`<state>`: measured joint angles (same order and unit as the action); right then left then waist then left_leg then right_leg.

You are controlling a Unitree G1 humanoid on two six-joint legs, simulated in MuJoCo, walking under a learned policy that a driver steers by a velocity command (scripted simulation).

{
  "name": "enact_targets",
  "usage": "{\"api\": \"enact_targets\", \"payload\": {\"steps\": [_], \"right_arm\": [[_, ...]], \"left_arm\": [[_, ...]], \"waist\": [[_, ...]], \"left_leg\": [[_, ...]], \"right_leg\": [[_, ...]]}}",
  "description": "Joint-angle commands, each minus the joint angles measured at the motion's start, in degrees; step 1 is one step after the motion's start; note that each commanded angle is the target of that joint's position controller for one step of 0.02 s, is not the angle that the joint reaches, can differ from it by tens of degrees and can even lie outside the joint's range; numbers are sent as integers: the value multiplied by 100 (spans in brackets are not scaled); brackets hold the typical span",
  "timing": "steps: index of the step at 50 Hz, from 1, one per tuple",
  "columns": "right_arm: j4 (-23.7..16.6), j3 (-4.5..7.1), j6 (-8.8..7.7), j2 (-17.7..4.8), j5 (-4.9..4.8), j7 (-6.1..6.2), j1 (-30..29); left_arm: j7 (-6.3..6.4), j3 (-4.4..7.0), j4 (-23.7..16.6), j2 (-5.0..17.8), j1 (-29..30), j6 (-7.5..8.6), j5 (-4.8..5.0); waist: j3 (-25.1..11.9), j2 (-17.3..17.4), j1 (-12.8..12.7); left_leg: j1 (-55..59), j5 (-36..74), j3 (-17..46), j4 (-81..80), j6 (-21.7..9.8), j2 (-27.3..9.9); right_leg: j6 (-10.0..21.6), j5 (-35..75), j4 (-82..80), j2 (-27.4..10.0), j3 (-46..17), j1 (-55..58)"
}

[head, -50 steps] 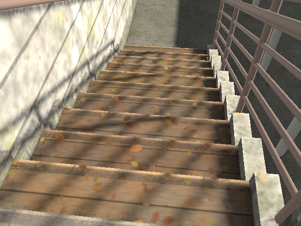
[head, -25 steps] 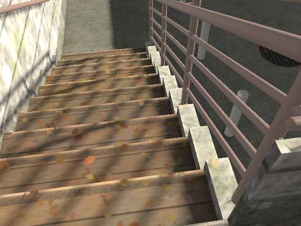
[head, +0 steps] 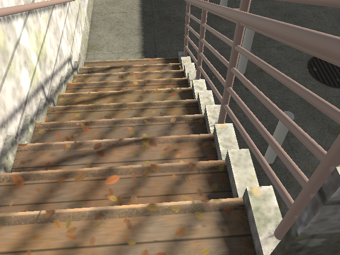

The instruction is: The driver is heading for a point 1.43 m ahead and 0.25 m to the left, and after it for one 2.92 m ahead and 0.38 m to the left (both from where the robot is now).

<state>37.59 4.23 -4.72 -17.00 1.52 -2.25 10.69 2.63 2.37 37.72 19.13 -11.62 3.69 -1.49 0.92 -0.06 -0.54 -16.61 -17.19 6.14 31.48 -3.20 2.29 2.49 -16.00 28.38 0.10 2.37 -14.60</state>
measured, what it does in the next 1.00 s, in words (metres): walks ahead, turning left: left foot, then right foot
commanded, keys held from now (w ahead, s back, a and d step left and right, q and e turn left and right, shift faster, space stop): q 0.10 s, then w+q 0.52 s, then w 0.02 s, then w+e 0.36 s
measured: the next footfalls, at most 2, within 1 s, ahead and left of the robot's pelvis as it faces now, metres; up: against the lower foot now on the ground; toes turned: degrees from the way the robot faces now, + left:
left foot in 0.32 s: +0.03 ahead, +0.16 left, +0.00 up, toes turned +14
right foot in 0.72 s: +0.33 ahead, +0.09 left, +0.00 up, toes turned +24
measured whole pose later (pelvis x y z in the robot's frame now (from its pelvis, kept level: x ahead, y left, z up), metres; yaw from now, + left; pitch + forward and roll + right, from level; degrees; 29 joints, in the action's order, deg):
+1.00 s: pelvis +0.29 +0.19 +0.00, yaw +20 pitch +3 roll -3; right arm 40.2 -2.4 -2.3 -13.9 5.9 -2.8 9.6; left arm -2.9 0.5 52.9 12.8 -26.1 6.5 -4.2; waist -2.4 1.6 -6.7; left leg -36.1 -18.5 4.6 51.7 3.0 -5.1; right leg 5.2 -15.8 25.1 5.9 -1.4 -12.5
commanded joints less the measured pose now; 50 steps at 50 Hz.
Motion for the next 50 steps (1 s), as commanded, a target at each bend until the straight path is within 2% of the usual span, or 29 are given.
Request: {"api": "enact_targets", "payload": {"steps": [1, 4, 7, 9, 11, 13, 15, 16, 17, 18, 19, 21, 23, 27, 30, 32, 33, 36, 37, 38, 39, 40, 41, 42, 43, 44, 46, 49, 50], "right_arm": [[-626, 74, -31, -321, 269, 4, -541], [-379, 234, -18, -660, 350, 104, -10], [-306, 35, 110, -240, 272, -190, -49], [-340, -50, 174, -180, 162, -284, -344], [-302, -60, 139, -233, 155, -235, -359], [-145, 52, -23, -438, 173, -132, -89], [40, 145, -191, -617, 64, -251, 258], [119, 213, -271, -718, 50, -265, 560], [261, 323, -358, -862, 169, -139, 1194], [145, 406, -433, -1415, 110, 46, 1558], [268, 317, -481, -1175, 236, 98, 1945], [468, 130, -412, -584, 157, 55, 1898], [337, -78, -361, -281, 122, 15, 1393], [283, -49, -306, -559, 201, -102, 1183], [441, 13, -227, -736, 238, -291, 1446], [411, 62, -146, -833, 320, -403, 1479], [320, 47, -128, -839, 451, -407, 1410], [153, 9, -174, -912, 409, -370, 748], [315, -111, -212, -445, 396, -408, 986], [550, -360, -259, 419, 514, -333, 2319], [358, -324, -302, 261, 359, -278, 2212], [310, -26, -10, -662, -391, 264, 1317], [160, -6, 78, -827, -213, 376, 757], [118, -353, 4, -343, 625, 137, 539], [163, -437, 55, -39, 771, 97, 496], [163, -519, 109, 67, 731, 54, 533], [173, -531, 165, -44, 448, 22, 520], [62, -701, 280, 179, 387, -117, 161], [95, -723, 251, 136, 403, -131, 319]], "left_arm": [[126, 248, -258, 830, -940, 228, -32], [71, 142, -541, 451, 185, 229, 80], [214, 233, -497, 709, 26, 198, -24], [148, 309, -242, 816, -580, 48, -184], [-2, 340, -52, 830, -945, -64, -201], [-120, 246, 70, 626, -725, -117, -238], [-187, 187, -38, 682, -176, -116, -212], [-161, 94, 18, 493, -98, -67, -239], [-109, -27, 169, 156, -207, -11, -345], [-126, -194, -290, -303, 95, 129, -363], [-324, -194, -238, -215, 557, 285, -323], [-320, -75, 9, 188, 660, 317, -312], [-271, -135, 199, 104, 444, 342, -432], [-328, -210, 109, -33, 845, 202, -155], [-408, -317, 4, -242, 1353, 85, -216], [-455, -338, 21, -217, 1379, 96, -223], [-462, -330, 94, -202, 1162, 131, -324], [-421, -75, 793, 440, -731, 229, -216], [-360, -63, 1070, 573, -1762, 271, -89], [-398, -72, 1198, 705, -2487, 325, -107], [-487, -23, 1301, 769, -2793, 382, -260], [-360, 268, 976, 841, -1451, 176, 214], [-362, 107, 645, 380, -686, 75, 265], [-441, -281, 758, -381, -561, 269, -275], [-447, -283, 765, -480, -394, 291, -335], [-487, -279, 680, -518, -113, 326, -299], [-452, -110, 872, -141, -277, 493, -174], [-587, 71, 965, 421, -690, 434, -261], [-621, 68, 906, 357, -643, 432, -389]], "waist": [[-453, -890, -485], [-161, -509, 223], [-212, -528, -44], [-52, -500, -423], [49, -496, -527], [126, -624, -344], [115, -494, -7], [-72, -410, 160], [-340, 61, 443], [-818, 1272, 555], [-143, 839, 909], [142, 686, 758], [289, 562, 240], [111, 398, 111], [155, 497, 233], [216, 537, 253], [102, 550, 157], [-219, 7, -759], [-801, -399, -902], [-2043, -1388, -389], [-1724, -678, -590], [-823, -216, -344], [-460, 231, -182], [-432, 333, -237], [-163, 49, -2], [-103, -64, 106], [-131, -167, 70], [-57, -266, -199], [-82, -266, -142]], "left_leg": [[-2133, -1796, -160, 1844, 106, -55], [-1377, -1543, -333, 3258, 252, -423], [-819, -517, -862, 1969, 429, -576], [-886, -672, -1055, 1157, 539, -576], [-925, -595, -909, 477, 368, -658], [-443, -13, -913, -206, 20, -603], [686, 632, -1011, -654, -456, -272], [1366, 516, -1004, -648, -618, -181], [2177, 565, -375, -750, -784, -534], [3268, 836, 2362, -1317, -1959, -1886], [3235, 80, 3109, -1930, -1946, -2195], [2963, -501, 2209, -1863, -1374, -1744], [1827, 654, 1640, -1864, -1225, -1527], [1042, 2375, 1010, -1990, -1241, -1177], [520, 2944, 979, -1884, -1227, -1044], [-50, 2870, 892, -1782, -1156, -958], [-591, 3044, 776, -1722, -1103, -899], [-927, 4776, 414, 463, -617, -523], [-908, 3517, 393, 2219, -300, -182], [-1936, -1738, 158, 4905, 229, 577], [-3139, -1888, 634, 5876, 384, 644], [-3453, -1005, 121, 5468, 196, 2], [-2919, -565, 103, 4856, 215, -300], [-2798, -437, 609, 5088, 339, -486], [-2629, -205, 602, 4324, 384, -684], [-2357, -302, 441, 3659, 411, -752], [-1762, -724, -80, 2739, 586, -737], [-448, -181, -844, 1802, 757, -457], [-46, 1038, -546, 2141, 596, -615]], "right_leg": [[2285, 2747, -1604, -2690, -2697, 2138], [1350, 2547, -1862, -1991, -1159, 915], [826, 1341, -2183, -1358, -112, 973], [972, 657, -2331, -1691, -107, 1364], [1056, 68, -2348, -2038, -342, 1756], [974, -864, -2204, -2090, -249, 1666], [917, -1187, -1852, -1953, -81, 744], [788, -1085, -1382, -1759, 177, 334], [481, -840, -161, -1383, 531, -196], [-50, -1353, 1654, -289, 780, -1807], [-38, -1493, 2352, -177, -524, -3121], [77, -928, 3525, -356, -654, -3642], [92, -349, 3585, -471, -557, -3115], [-268, 759, 2188, -327, -286, -2412], [-379, 1017, 928, -76, -57, -1549], [-340, 1526, 833, 134, 72, -869], [-315, 1969, 1446, 328, 356, -70], [-58, 1413, 1180, 632, 573, 1598], [621, 2074, 264, -165, -707, 2302], [2472, 4904, 595, -1741, -2593, 4048], [2873, 3489, -407, -2299, -4404, 3984], [2315, 3186, -395, -2413, -3871, 3133], [1955, 3214, -663, -2042, -3330, 1957], [2086, 1632, -1141, -1771, -3434, 911], [1928, 1230, -1371, -1526, -3262, 373], [1749, 884, -1633, -1242, -2744, 26], [1566, 259, -1713, -759, -2050, -526], [1337, -37, -1576, -362, -1420, -1659], [1238, 120, -1187, -413, -1492, -1967]]}}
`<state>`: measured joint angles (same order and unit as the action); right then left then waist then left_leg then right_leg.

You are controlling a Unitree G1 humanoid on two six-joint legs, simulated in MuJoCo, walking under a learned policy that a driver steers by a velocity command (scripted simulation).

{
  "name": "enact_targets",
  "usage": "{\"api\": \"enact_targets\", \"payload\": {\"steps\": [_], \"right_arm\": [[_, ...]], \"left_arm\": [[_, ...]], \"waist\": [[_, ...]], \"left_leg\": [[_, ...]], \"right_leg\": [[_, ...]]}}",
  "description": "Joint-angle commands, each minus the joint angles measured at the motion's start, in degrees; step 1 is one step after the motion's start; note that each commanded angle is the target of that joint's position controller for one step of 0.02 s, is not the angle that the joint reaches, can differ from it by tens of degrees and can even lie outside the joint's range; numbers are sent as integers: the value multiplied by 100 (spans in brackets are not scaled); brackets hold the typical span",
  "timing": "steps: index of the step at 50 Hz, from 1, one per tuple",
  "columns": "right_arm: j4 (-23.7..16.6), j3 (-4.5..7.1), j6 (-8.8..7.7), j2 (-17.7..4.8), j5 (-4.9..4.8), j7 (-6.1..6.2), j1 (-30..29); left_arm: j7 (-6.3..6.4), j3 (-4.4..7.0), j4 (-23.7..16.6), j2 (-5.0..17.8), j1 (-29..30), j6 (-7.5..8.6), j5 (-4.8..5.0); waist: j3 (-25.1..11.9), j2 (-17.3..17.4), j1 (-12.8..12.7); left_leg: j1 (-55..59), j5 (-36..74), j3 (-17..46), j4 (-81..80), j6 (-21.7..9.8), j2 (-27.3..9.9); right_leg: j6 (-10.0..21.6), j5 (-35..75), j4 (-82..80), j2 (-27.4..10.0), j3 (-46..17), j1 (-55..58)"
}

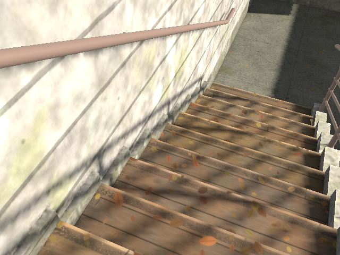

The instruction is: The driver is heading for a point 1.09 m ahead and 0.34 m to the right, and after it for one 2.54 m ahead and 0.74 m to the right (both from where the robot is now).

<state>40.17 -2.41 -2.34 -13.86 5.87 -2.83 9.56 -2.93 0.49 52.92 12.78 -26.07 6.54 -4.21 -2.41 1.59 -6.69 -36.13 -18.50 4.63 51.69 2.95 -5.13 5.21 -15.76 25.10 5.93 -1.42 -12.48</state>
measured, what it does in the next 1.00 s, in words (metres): goes down, turning right: left foot, then right foot 0.16 m lower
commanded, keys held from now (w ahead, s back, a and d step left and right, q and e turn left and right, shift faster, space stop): w+e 0.98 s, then w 0.02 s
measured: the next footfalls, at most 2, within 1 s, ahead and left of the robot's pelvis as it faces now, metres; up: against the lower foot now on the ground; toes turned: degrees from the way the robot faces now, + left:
left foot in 0.10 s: +0.11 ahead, +0.15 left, +0.00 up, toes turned -3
right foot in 0.50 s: +0.34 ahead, -0.11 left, -0.16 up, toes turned -21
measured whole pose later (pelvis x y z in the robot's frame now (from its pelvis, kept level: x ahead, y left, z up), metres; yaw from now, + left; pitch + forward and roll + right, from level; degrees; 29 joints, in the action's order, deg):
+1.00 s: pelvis +0.53 -0.05 -0.33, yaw -35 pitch +2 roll -1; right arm 41.3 -1.0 -5.0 -12.8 4.5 -3.4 10.3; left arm -5.3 -2.9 51.8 10.9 -30.1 4.5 -3.7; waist -3.6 0.5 -4.3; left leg -20.0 -11.0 -1.0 28.8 -3.3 0.0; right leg 0.1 -47.1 103.8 8.1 -9.3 -31.4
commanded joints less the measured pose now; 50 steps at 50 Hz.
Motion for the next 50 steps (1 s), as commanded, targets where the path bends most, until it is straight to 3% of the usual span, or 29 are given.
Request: {"api": "enact_targets", "payload": {"steps": [1, 4, 5, 6, 7, 8, 10, 12, 15, 19, 21, 23, 25, 26, 27, 28, 29, 30, 32, 34, 35, 38, 40, 43, 45, 47, 48, 49, 50], "right_arm": [[-76, -2, -58, -293, 31, -73, 955], [178, 270, -269, -813, 2, 133, 2749], [461, 380, -342, -1078, -16, 259, 3827], [220, 318, -391, -1393, -194, 193, 3052], [49, 372, -403, -1343, -131, 2, 2466], [203, 300, -415, -879, -254, -44, 1983], [88, -94, -425, 396, -282, 131, 906], [137, -99, -397, 394, -106, 449, 744], [590, -90, -547, 130, -107, 763, 1973], [1093, -20, -457, -311, 115, 283, 2246], [1273, 12, -486, -476, -81, 232, 2246], [1383, 83, -385, -689, -74, 188, 2059], [1571, 139, -195, -908, 162, -82, 1810], [1765, -62, -189, 241, 165, -342, 3115], [1215, -31, -288, -50, -4, -366, 2239], [579, 57, -447, -473, -191, -279, 876], [-22, 105, -575, -571, -359, -55, 276], [168, 101, -615, -546, -218, 208, 499], [621, 101, -408, -482, -112, 418, 902], [533, -73, -161, 112, 15, 356, 928], [573, -147, -160, 293, 125, 236, 1294], [295, -148, -191, -73, 29, 62, 72], [-27, -85, -90, -139, -97, 55, -258], [-391, -42, -42, -230, -11, 45, -476], [-261, 42, -109, -339, -152, 56, -26], [343, 524, -277, -1202, -382, 84, 1742], [575, 690, -353, -1442, -178, 80, 2885], [294, 645, -322, -1527, -115, -108, 2567], [191, 755, -201, -1531, -37, -171, 2320]], "left_arm": [[-56, 201, -812, 937, 1008, 151, -123], [-14, 217, -1472, 1074, 1917, 220, -41], [-155, 133, -1603, 641, 2084, 274, -84], [-297, -24, -1291, -226, 519, 325, 15], [-263, 100, -1262, 209, 68, 316, 122], [-107, 120, -1274, 420, 419, 144, 105], [65, -50, -1194, 181, 779, -183, -257], [-125, -175, -942, -33, 622, -232, -465], [-396, -91, -941, 344, 1578, -44, -118], [-325, 0, -1213, 416, 2226, -303, -86], [-216, 6, -1185, 456, 2268, -375, -199], [-128, 95, -945, 575, 1600, -373, -176], [-60, 453, -179, 1093, -808, -314, -148], [-49, 547, 9, 1605, -1480, -372, -89], [-72, 575, 141, 1541, -1807, -323, -119], [-68, 551, 55, 1371, -1662, -233, -85], [-138, 512, -322, 1334, -863, -143, 56], [-83, 172, -493, 395, 279, -35, -45], [-162, -73, -688, 18, 1251, 26, -91], [-57, -57, -436, 279, 741, 16, 82], [-5, -65, -501, 294, 730, 56, -45], [296, -129, -320, 152, -129, 185, 7], [168, -139, -280, 490, -167, 73, -106], [28, -213, -264, 352, -451, -15, -195], [44, -167, -350, 582, -198, -126, -26], [-146, -191, -424, 713, -63, -175, -88], [-335, -330, -332, -121, -974, -93, 7], [-390, -384, -321, -307, -1941, -63, 212], [-347, -285, -844, 250, -885, -116, 171]], "waist": [[143, -447, 744], [-135, 115, 1846], [-421, 544, 2287], [-920, 981, 1032], [-469, 599, 845], [62, 502, 807], [47, -133, 529], [255, 76, 497], [372, -102, 1196], [963, 231, 957], [1209, 127, 962], [1096, -112, 658], [509, -940, -476], [-1337, -1698, 151], [-1690, -1020, -284], [-796, -908, -616], [-325, -805, -308], [163, 378, 302], [883, 62, 969], [380, -245, 990], [309, -131, 1073], [194, 280, 172], [294, -131, 326], [755, -388, 267], [809, -417, 483], [198, -106, 1255], [-1326, 1085, 1215], [-1991, 1273, 811], [-1348, 917, 1376]], "left_leg": [[2368, 1416, -759, 644, -109, 267], [4363, 232, -1068, -331, -322, 853], [5116, 592, -256, -979, -888, 269], [4842, 4199, 2234, -1750, -2488, -1521], [4058, 4193, 3542, -2292, -3204, -2260], [3285, 2106, 3584, -2566, -3030, -2479], [2289, 848, 2038, -2221, -2126, -1527], [1128, 825, 443, -2030, -1588, -654], [1202, -206, -375, -1233, -1261, -316], [180, -714, -346, -1388, -1186, -806], [948, -729, -191, -1006, -1094, -978], [1618, 412, -358, 36, -945, -907], [1088, 831, -1014, 3289, -553, -317], [-630, -2178, -1030, 5476, -184, 323], [-1556, -2271, -413, 5743, -80, 550], [-2625, -2285, -340, 5805, -68, 486], [-3611, -1982, -82, 5555, -7, 392], [-3016, 23, 672, 3049, -90, -294], [-995, 788, 494, 1428, -126, -591], [259, 681, -93, 1065, -57, -338], [1107, 1864, -316, 1283, -175, -151], [-320, 4741, 339, -1488, -71, -193], [1581, 4220, -312, -1600, -32, 148], [1859, 3229, -143, -2171, -101, 288], [2025, 2967, -128, -3430, -281, 349], [4348, 3918, -210, -3400, -930, -148], [6927, 7534, 285, -1049, -2179, -1168], [7548, 8525, 1535, -868, -3031, -2218], [6975, 5418, 2767, -1738, -3080, -2527]], "right_leg": [[1009, 440, -436, -872, -990, -2588], [905, 1753, 2212, -500, -1028, -3523], [583, 1029, 4158, -131, -838, -4126], [222, -1468, 5693, 151, -619, -4244], [-86, -1471, 6599, 15, -984, -4912], [-225, -1008, 6791, -531, -1067, -5524], [-426, 0, 5454, -1100, -880, -4908], [-433, 1673, 4212, -1221, -286, -3509], [-342, 4385, 1781, -1223, 83, -3123], [-201, 4104, 1426, -870, 474, -1160], [-157, 3448, 780, -930, 416, -1154], [-86, 3206, -21, -857, 640, -422], [378, 3694, -809, -790, 771, 2193], [1512, 6234, 1489, -1619, -458, 4987], [1801, 6325, 1308, -1901, -1454, 5531], [1706, 4980, 810, -1989, -1702, 4929], [2053, 1885, 277, -2450, -2881, 4010], [1611, 758, -31, -2492, -2603, 2218], [1954, 1142, -730, -2285, -2357, -1189], [1740, 726, -420, -1504, -1896, -2257], [1477, 757, 138, -1079, -1507, -3070], [1050, -446, 1623, -807, -1637, -1402], [970, -1355, 1698, -580, -1605, -3033], [1013, -2085, 2321, -673, -2423, -2769], [924, -1510, 3181, -644, -2804, -1837], [287, -218, 5360, -309, -2284, -2350], [-322, -2487, 8302, 296, -1126, -4144], [-591, -3071, 10344, 365, -583, -5845], [-812, -2573, 10635, 40, -559, -7138]]}}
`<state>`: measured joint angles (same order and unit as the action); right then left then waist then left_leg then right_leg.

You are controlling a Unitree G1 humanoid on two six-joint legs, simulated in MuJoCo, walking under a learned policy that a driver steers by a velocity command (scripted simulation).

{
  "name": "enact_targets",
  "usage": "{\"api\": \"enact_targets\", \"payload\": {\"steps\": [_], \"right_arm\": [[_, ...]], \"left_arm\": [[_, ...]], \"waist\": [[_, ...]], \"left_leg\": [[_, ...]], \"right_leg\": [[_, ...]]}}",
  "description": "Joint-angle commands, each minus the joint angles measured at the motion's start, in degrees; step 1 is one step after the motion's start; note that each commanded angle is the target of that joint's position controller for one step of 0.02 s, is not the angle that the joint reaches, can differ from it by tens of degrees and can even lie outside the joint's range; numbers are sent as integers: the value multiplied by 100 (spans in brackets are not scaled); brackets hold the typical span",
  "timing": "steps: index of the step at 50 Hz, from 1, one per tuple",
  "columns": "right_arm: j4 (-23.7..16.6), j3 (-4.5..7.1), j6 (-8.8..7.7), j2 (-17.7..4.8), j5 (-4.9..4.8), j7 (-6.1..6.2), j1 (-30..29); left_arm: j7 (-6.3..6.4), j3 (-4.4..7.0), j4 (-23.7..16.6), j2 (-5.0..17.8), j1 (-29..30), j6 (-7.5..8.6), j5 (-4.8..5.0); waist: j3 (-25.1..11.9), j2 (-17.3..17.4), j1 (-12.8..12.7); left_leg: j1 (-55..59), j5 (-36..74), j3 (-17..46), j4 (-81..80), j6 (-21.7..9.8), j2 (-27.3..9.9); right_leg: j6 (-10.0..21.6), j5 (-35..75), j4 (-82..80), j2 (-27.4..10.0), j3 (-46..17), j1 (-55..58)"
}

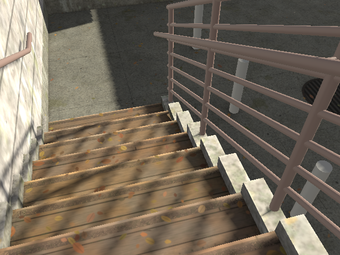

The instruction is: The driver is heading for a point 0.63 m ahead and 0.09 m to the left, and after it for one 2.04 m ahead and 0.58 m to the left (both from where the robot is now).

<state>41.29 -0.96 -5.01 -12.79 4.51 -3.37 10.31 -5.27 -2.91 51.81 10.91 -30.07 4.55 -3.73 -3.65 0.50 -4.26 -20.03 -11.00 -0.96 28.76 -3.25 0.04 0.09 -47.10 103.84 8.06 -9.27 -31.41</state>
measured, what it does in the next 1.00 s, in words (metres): goes down: right foot 0.16 m lower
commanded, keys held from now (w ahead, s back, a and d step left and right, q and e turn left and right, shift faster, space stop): w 0.48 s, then w+q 0.24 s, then q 0.28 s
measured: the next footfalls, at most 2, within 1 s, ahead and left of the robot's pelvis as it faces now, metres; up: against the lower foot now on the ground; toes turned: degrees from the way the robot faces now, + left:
right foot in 0.62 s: +0.50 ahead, -0.17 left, -0.16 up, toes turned -11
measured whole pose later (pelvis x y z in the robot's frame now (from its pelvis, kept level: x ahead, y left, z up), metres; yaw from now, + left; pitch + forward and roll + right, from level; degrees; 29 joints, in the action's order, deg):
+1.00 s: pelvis +0.54 -0.06 -0.19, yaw +7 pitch -1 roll -5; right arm 50.9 1.7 -3.6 -13.7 4.0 -5.1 12.4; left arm 2.3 0.5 56.3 10.2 -24.8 6.9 -6.0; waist 0.3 4.1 -1.5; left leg -37.6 14.0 2.8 46.5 -2.1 -6.2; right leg 0.4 -26.5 33.0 0.2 18.1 -5.1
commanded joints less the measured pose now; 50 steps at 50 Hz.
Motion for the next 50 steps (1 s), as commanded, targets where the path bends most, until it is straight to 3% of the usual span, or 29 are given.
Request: {"api": "enact_targets", "payload": {"steps": [1, 2, 4, 5, 7, 11, 13, 17, 19, 23, 24, 25, 26, 27, 28, 30, 31, 32, 33, 34, 35, 36, 38, 40, 43, 44, 46, 48, 50], "right_arm": [[257, 478, 60, -1220, 39, -161, 2062], [233, 211, 30, -378, 131, -172, 1569], [445, 1, -122, 287, 66, -49, 1002], [498, 39, -277, 189, -33, 83, 862], [669, 128, -480, -180, -144, 206, 1148], [1097, 267, -402, -956, 75, 51, 1696], [1211, 138, -359, -579, 33, -7, 1689], [2169, -69, -262, 111, 123, 381, 3901], [2110, -231, -246, 407, 122, 352, 3655], [1949, -89, -177, -136, 102, 129, 3098], [2072, -24, -164, -182, 15, 175, 3228], [1919, 85, 1, -298, -519, 394, 3048], [2024, 53, 86, -361, -445, 493, 3165], [2278, 34, 61, -360, 42, 313, 3522], [2226, 101, 24, -268, -82, 282, 3353], [2467, 169, 96, -392, -200, 237, 3565], [2409, 147, 229, -408, 126, 5, 3614], [2576, 3, 245, 230, 357, -220, 3987], [2777, -93, 216, 614, 261, -304, 4787], [2135, 12, 76, 128, 73, -417, 3425], [1707, 121, -19, -94, -87, -392, 2129], [1656, 176, -80, -403, -215, -327, 1742], [1357, 229, -174, -149, -125, -220, 1471], [1774, 127, -113, 391, -38, -199, 2055], [1850, 276, 16, 224, -2, -354, 2585], [1695, 268, 42, 162, 24, -340, 2507], [1027, 214, 111, 117, -26, -219, 1167], [778, 218, 132, -58, -38, -130, 680], [858, 161, 253, 13, -104, -198, 492]], "left_arm": [[54, 105, -886, 509, 466, 36, 55], [163, -29, -788, 211, 333, -54, -39], [123, -33, -772, 69, 401, -125, -56], [35, -37, -746, 38, 407, -133, -217], [-28, 131, -821, 429, 1555, -93, -153], [-53, 168, -766, 399, 1632, -120, -152], [41, 224, -932, 593, 2001, -111, -254], [53, 146, -1253, 234, 3205, -81, -247], [-111, 68, -1180, 139, 3325, -103, -258], [-111, -40, -1423, 132, 3831, -89, -215], [-78, -78, -1437, 151, 4059, -98, -183], [238, 196, -1258, 335, 4513, -113, 664], [327, 195, -1266, 386, 4502, -89, 801], [49, -123, -1124, -21, 4059, -154, -186], [33, 68, -971, 352, 3885, -209, -336], [93, 187, -430, 467, 3095, -133, -243], [199, 393, 3, 901, 1489, -35, -94], [185, 586, 374, 1214, -48, -78, -146], [-34, 709, 417, 1396, -1054, -63, -42], [-95, 699, 649, 1337, -1151, -79, -110], [34, 713, 658, 1297, -555, -149, -102], [61, 543, 440, 743, 169, -117, -138], [199, 352, 289, 380, 960, 43, 16], [327, 231, 123, -83, 1469, 172, 12], [325, 439, -133, 677, 1670, 241, -127], [371, 446, -186, 641, 1772, 243, -284], [677, 360, -46, 217, 1423, 346, -225], [860, 394, 263, 247, 342, 344, -124], [890, 405, 229, 371, 242, 315, -367]], "waist": [[-157, 410, 1100], [255, -401, 645], [1247, -17, 52], [1091, 62, 119], [777, 194, 776], [589, -119, 471], [457, 177, 508], [859, 171, 1515], [1089, 181, 1267], [1277, 190, 1277], [1414, 184, 1390], [1978, -556, 1552], [2036, -382, 1666], [1307, 687, 1473], [1357, 470, 1469], [842, -336, 1185], [134, -484, 706], [-960, -1068, 237], [-2809, -1551, 109], [-2611, -1017, -387], [-1550, -579, -410], [-285, 50, -203], [632, -210, 733], [722, -51, 1115], [386, -409, 1360], [399, -365, 1375], [749, -149, 863], [737, -179, 419], [888, 128, 346]], "left_leg": [[3901, 1596, 3147, 8, -1962, -2824], [2413, -302, 2434, -353, -1407, -2345], [-248, -294, 1918, -1112, -1278, -1877], [-452, -591, 1555, -1189, -1254, -1402], [-1016, -900, 866, -1527, -1262, -999], [406, 1189, 1460, -858, -1288, -1587], [903, 1439, 1278, -664, -1341, -1459], [4123, 650, 1816, 110, -1197, -1573], [2401, 377, 1336, 52, -1105, -1243], [1, -389, 636, -318, -1117, -821], [526, -133, 685, -140, -1061, -851], [621, 155, 739, 30, -686, -783], [955, 333, 835, 245, -640, -757], [1930, 780, 914, 682, -810, -943], [2481, 1360, 1017, 1013, -774, -905], [2231, 1312, 776, 2403, -467, -493], [971, 1431, 598, 3424, -290, -400], [-661, -579, 498, 4945, 98, -306], [-1658, -3623, 333, 7853, 341, 37], [-3113, -3832, 486, 8970, 311, 237], [-3963, -3425, 294, 8714, 106, -78], [-3700, -2586, 465, 8039, -67, -427], [-2133, -1733, 703, 5533, -119, -779], [-1100, -222, 840, 3727, -185, -812], [88, 886, 206, 3450, 10, -416], [188, 1302, 384, 3742, 74, -481], [-1788, 2187, 1246, 2577, 47, -1118], [-3021, 2147, 1248, 1999, 120, -1165], [-2322, 4044, 747, 624, 147, -1176]], "right_leg": [[-287, 1502, 2520, -573, 240, -5789], [-54, 2965, 1186, -1071, -232, -4955], [261, 4173, -204, -1681, -111, -3581], [292, 4764, -1472, -1695, 99, -3334], [188, 6181, -3765, -1523, 698, -2124], [272, 6579, -4064, -1272, 105, -2810], [224, 6119, -4258, -1312, 341, -2792], [0, 6782, -6071, -1369, -234, -5384], [91, 7840, -6589, -1641, 356, -3781], [205, 7324, -6604, -1268, 1126, -446], [131, 6912, -7081, -1276, 1184, -452], [61, 7363, -7636, -1228, 1365, -419], [-93, 7393, -8060, -1174, 1334, -262], [3, 6641, -8328, -1532, 706, -175], [90, 6247, -8761, -1543, 861, -292], [223, 7801, -9697, -1553, 1186, 1406], [350, 8254, -8846, -1537, 1455, 3925], [997, 9465, -7719, -2089, 1009, 6462], [2262, 11326, -5515, -3132, 218, 8931], [2374, 9808, -6183, -3369, -630, 8546], [1918, 7817, -6985, -3303, -275, 7214], [1625, 6649, -7773, -3119, 155, 5129], [1446, 9332, -8071, -3161, 581, 2385], [1351, 8166, -8757, -2858, 1012, 1052], [1444, 8137, -8534, -2409, 1790, 435], [1447, 8045, -8397, -2664, 1803, 356], [1208, 6741, -8223, -3097, 1444, 1925], [1139, 6493, -7778, -3170, 1297, 3377], [675, 5322, -7365, -2578, 2014, 2937]]}}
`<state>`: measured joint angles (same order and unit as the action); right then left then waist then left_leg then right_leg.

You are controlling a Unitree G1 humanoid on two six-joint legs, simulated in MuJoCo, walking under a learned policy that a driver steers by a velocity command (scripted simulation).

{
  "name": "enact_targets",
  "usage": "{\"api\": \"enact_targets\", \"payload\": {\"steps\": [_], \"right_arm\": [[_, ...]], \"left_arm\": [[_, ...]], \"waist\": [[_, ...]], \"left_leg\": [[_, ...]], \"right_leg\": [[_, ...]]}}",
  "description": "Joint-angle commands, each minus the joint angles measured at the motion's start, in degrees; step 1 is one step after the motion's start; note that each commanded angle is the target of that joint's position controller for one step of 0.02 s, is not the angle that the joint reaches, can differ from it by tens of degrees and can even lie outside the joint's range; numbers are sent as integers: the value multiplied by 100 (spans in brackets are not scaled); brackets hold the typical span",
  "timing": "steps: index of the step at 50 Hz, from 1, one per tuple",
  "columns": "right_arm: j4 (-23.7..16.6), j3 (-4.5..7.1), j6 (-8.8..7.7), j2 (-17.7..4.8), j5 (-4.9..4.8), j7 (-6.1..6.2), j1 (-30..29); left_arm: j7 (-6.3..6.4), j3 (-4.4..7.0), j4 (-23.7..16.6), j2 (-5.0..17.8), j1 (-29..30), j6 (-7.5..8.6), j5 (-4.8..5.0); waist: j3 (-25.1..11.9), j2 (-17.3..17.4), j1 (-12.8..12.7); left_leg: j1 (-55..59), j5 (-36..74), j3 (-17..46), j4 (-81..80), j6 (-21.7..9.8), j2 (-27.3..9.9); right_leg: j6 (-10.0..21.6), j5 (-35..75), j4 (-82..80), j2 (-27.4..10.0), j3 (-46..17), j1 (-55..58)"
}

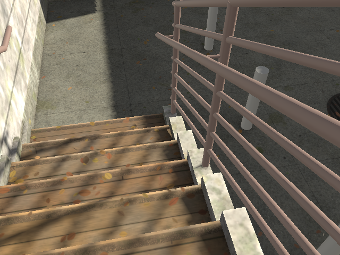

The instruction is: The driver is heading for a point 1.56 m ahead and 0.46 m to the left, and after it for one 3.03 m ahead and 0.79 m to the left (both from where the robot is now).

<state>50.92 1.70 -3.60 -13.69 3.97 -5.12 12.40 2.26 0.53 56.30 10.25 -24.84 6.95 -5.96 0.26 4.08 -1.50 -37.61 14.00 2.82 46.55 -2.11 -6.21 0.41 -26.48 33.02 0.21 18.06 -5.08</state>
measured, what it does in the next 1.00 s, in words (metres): goes down, turning left: left foot 0.16 m lower, then right foot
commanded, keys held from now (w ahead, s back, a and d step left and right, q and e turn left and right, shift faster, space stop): q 0.78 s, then no key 0.18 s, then w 0.04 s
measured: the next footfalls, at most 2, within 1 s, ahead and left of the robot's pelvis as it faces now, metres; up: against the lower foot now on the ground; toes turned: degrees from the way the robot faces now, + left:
left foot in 0.20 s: +0.26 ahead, +0.19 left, -0.16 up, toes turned +15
right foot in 0.70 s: +0.30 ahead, -0.03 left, -0.16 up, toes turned +25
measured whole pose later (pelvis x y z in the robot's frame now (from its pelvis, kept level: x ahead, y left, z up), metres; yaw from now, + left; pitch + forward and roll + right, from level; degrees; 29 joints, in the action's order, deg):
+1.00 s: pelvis +0.25 +0.02 -0.14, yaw +33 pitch +6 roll +0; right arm 45.7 1.8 -3.0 -15.6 4.9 -2.5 15.2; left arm -4.2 0.4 41.1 12.4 -17.8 5.1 -0.2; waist -5.5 2.2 -1.7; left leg -46.5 -8.3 5.6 69.3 8.8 -2.9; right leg 4.9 -15.9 27.1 1.9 8.8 -17.9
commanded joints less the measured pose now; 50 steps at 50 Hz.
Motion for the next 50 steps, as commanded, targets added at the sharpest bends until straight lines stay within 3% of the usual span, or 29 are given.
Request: {"api": "enact_targets", "payload": {"steps": [1, 4, 6, 7, 9, 10, 11, 12, 13, 14, 16, 17, 18, 19, 21, 24, 27, 32, 34, 35, 36, 37, 38, 40, 41, 43, 45, 48, 50], "right_arm": [[-165, -92, 172, 134, -7, -56, 45], [-237, 108, 119, -358, 97, 120, -287], [-283, 106, 121, -229, 188, 183, -601], [-285, 21, 190, 27, 298, 157, -891], [111, 232, 134, -256, 203, 283, -21], [478, 495, -2, -747, 39, 468, 1126], [590, 722, -42, -1433, -2, 532, 1884], [494, 769, -82, -2002, -266, 533, 2790], [795, 743, -158, -1831, -137, 567, 3571], [485, 719, -210, -1591, -199, 616, 3143], [167, 505, -120, -1147, -268, 448, 2286], [20, 364, -37, -825, -33, 293, 1975], [-208, 307, -40, -796, -76, 256, 1462], [-441, 188, -122, -548, -232, 343, 877], [-587, 189, -201, -796, -298, 476, 762], [-485, 139, -177, -818, -80, 629, 1055], [-610, 232, -245, -1010, -178, 447, 1025], [-659, 307, -190, -937, -232, 266, 1352], [-741, 209, -46, -838, -221, 318, 915], [-714, 31, -52, -399, -163, 286, 1068], [-1035, -138, -72, 251, -160, 271, 1373], [-1339, -58, -42, -135, -54, 388, 1145], [-1210, 22, 90, -390, -176, 471, 774], [-1040, 70, 168, -701, -122, 490, 1049], [-1033, 70, 136, -695, -20, 439, 1097], [-1026, -19, 107, -477, 214, 319, 1231], [-893, 62, 65, -574, 186, 324, 1027], [-508, 59, 12, -354, 25, 299, 1124], [-344, 103, 86, -407, 173, 166, 874]], "left_arm": [[109, 37, -284, 386, -231, 33, -151], [6, 82, -206, 454, -524, -66, 51], [122, 82, -15, 408, -843, -243, 239], [159, 99, 110, 545, -1045, -345, 99], [59, 219, -95, 806, -555, -386, 51], [-114, 257, -213, 871, -165, -431, -10], [-306, 165, -395, 632, 96, -487, 72], [-459, -51, -591, -52, -689, -437, 228], [-620, 68, -998, 389, 412, -340, 462], [-586, 78, -1676, 569, 1454, -170, 564], [-315, 158, -1711, 987, 1475, -99, 363], [-284, 111, -1490, 801, 693, -198, 327], [-246, 32, -1375, 434, 159, -291, 409], [-275, -44, -1274, 153, -285, -360, 261], [-414, -30, -1399, 259, -295, -443, 298], [-495, -138, -1957, 56, 655, -500, 480], [-349, -18, -2124, 392, 783, -482, 215], [-166, 45, -2294, 670, 1495, -451, 473], [-194, 171, -2176, 724, 1142, -398, 605], [-127, 271, -2090, 807, 796, -320, 523], [4, 507, -2079, 1540, 163, -198, 360], [-51, 510, -1986, 1566, -41, -170, -121], [-98, 467, -1810, 1276, -34, -197, -73], [-296, 248, -2257, 620, 963, -151, 446], [-337, 253, -2273, 672, 1130, -96, 494], [-292, 277, -2358, 893, 1252, -80, 284], [-438, 215, -2244, 853, 1079, -160, 402], [-703, -24, -1882, 422, 1017, -131, 637], [-776, 16, -1618, 756, 685, -72, 660]], "waist": [[670, -323, -59], [861, -441, -258], [1079, -482, -475], [1153, -399, -534], [864, -187, -108], [89, 40, 371], [-916, 616, 835], [-3237, 1732, 762], [-3011, 1135, 1375], [-2347, 1100, 1515], [-553, 110, 883], [-158, 0, 148], [38, 22, -287], [70, -60, -489], [-155, -112, -362], [-369, -271, -64], [-538, 101, -1], [-1038, 226, 664], [-1115, -167, 155], [-1182, -275, -55], [-1365, -1593, 0], [-850, -923, -226], [-586, -315, -301], [-874, -496, 181], [-941, -795, 380], [-983, -629, 405], [-700, -699, 289], [-475, -852, 470], [-161, -1006, 207]], "left_leg": [[145, 1837, -164, -1343, -23, -341], [596, 1113, -441, -1787, 108, -109], [-31, 696, -296, -2762, 86, -324], [303, 615, -434, -2861, 61, -278], [1650, 804, -671, -3058, -10, -7], [3435, 1758, -1117, -2897, -71, 419], [5631, 3456, -561, -2310, -663, -87], [8315, 5587, 954, -666, -2108, -1458], [8367, 6482, 1212, -651, -2008, -1490], [7357, 4613, 1440, -1010, -1929, -1719], [3901, 2241, 1676, -1638, -1920, -1762], [1966, 1564, 1561, -2045, -1979, -1872], [736, 459, 1544, -2519, -2039, -1563], [-109, -900, 1327, -2782, -1754, -1007], [-311, -1315, 1107, -2634, -1662, -646], [244, -1725, 1460, -2739, -1465, -523], [1069, -1836, 2248, -2587, -1586, -637], [2934, -1479, 3225, -2133, -1785, -899], [1964, -2019, 3009, -1829, -1407, -488], [801, -2572, 2483, -1282, -921, -82], [-1232, -4653, 976, 497, 115, 1173], [-2570, -5106, 1160, 1584, 623, 1161], [-2905, -4565, 1137, 2468, 777, 1061], [-2411, -3258, 869, 2929, 1000, 941], [-2000, -3016, 518, 3457, 1010, 934], [-1558, -2857, 267, 4339, 1008, 851], [-1415, -2570, 385, 3905, 1042, 737], [-1132, -1977, 485, 2124, 1126, 157], [-742, -2215, 96, 1430, 1113, -56]], "right_leg": [[514, 2601, -334, -1500, -474, -495], [363, 1101, 168, -1651, -723, -803], [262, 888, 622, -2002, -1113, 91], [251, 765, 633, -2141, -1079, 105], [68, 970, 1711, -1784, -690, -364], [-127, 557, 2904, -1316, -257, -989], [-472, -535, 4496, -839, -322, -2195], [-885, -3079, 7752, -225, -658, -3253], [-855, -3271, 9285, -166, -1100, -4667], [-724, -3224, 9210, -446, -1442, -5706], [-506, -2710, 8115, -804, -1867, -5637], [-379, -2291, 7875, -861, -2141, -4385], [-410, -1856, 7430, -686, -1984, -3738], [-317, -227, 6727, -592, -1921, -3356], [-360, 949, 6288, -221, -1609, -3486], [-652, 1485, 3770, -372, -1644, -3126], [-742, 970, 3173, -336, -1863, -2980], [-447, 539, 852, 17, -1861, -3179], [48, 1571, -611, 103, -1934, -1395], [820, 2555, -767, -516, -2421, 2], [2586, 5046, -1141, -2254, -4513, 1697], [2922, 5054, -1361, -3046, -5295, 1716], [2433, 5231, -1298, -2661, -4527, 1471], [1365, 5923, -913, -1738, -2965, 693], [1203, 6495, -773, -1448, -2582, 39], [1410, 5573, -971, -1210, -2120, -734], [1557, 4583, -1254, -1168, -2118, -933], [906, 3397, -1162, -1012, -1969, -854], [662, 708, -1529, -1051, -2145, -1237]]}}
